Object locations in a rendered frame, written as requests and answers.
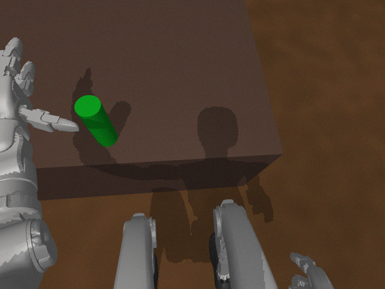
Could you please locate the right robot foot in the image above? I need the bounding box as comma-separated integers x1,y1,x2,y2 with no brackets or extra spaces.
209,233,231,289

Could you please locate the can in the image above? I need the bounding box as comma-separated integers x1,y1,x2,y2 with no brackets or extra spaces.
75,95,118,147

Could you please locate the left robot hand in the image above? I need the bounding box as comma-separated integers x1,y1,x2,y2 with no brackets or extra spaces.
0,37,79,132

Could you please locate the right robot hand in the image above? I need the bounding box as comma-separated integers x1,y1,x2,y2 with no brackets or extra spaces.
289,252,334,289

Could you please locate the left robot arm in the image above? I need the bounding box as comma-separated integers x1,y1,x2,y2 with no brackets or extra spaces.
0,119,57,289

